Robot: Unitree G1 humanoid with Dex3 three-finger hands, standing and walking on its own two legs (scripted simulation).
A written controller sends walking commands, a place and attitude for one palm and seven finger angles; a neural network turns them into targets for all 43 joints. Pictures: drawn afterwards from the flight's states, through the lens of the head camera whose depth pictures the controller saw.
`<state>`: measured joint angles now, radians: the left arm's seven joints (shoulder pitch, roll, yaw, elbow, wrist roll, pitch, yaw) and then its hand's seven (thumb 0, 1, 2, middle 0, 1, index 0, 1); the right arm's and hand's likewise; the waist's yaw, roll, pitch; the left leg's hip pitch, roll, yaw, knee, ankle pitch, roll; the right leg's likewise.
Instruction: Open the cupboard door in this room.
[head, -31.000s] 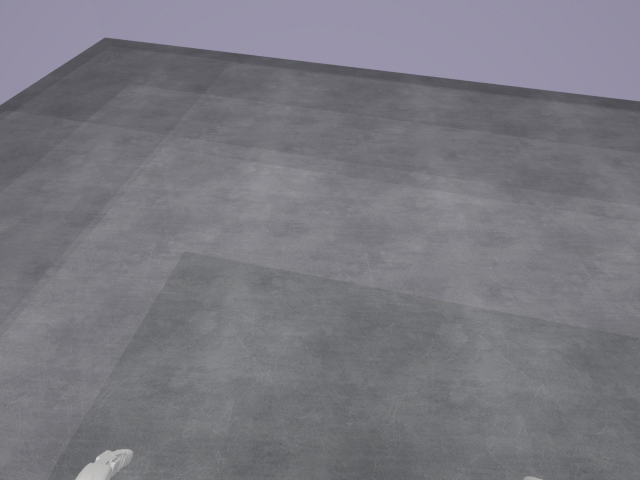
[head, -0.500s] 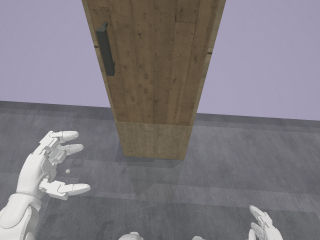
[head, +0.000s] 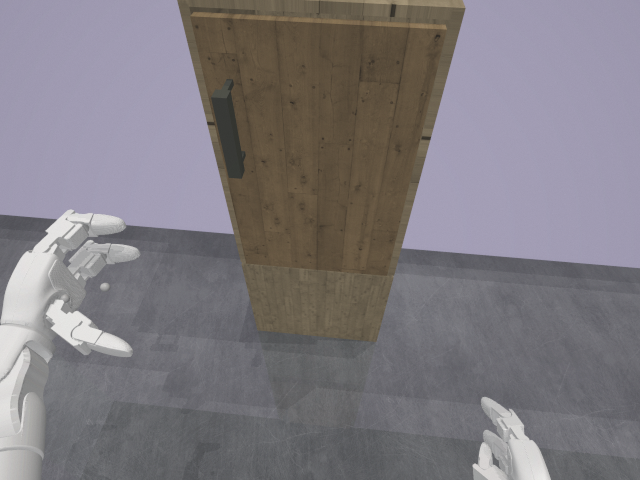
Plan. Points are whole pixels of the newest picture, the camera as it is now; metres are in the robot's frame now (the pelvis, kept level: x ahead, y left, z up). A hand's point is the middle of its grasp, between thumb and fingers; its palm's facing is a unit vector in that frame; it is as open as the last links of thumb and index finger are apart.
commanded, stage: raise the hand with hooked fingers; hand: left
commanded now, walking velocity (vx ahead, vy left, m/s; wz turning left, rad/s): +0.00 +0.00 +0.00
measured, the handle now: (232, 130) +0.63 +0.21 +0.09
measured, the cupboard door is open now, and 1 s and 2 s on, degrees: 0 0 0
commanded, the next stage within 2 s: move the hooked fingers beside the handle in 0.54 s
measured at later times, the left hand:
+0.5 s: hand (124, 287) +0.29 +0.25 +0.11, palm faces +0.02 -1.00 -0.04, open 14.0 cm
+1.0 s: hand (146, 241) +0.35 +0.25 +0.12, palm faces -0.03 -1.00 -0.02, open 14.0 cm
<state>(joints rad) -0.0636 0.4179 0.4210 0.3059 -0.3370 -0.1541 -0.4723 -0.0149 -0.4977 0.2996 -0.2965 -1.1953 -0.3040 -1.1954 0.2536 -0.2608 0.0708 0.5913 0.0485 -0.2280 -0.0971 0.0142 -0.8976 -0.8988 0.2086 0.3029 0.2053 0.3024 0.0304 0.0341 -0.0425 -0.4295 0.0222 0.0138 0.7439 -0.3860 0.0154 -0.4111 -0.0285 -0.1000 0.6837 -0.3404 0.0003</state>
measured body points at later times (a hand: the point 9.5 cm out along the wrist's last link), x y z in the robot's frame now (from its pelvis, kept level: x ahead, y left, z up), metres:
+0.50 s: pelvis -0.01 -0.02 +0.00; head +0.01 -0.03 +0.45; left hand +0.28 +0.30 +0.12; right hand +0.15 -0.27 -0.07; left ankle +0.00 +0.10 -0.72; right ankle +0.01 -0.12 -0.72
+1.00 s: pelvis -0.01 -0.01 +0.00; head +0.02 -0.01 +0.45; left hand +0.35 +0.30 +0.12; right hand +0.12 -0.27 -0.09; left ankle +0.00 +0.10 -0.72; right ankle +0.01 -0.12 -0.72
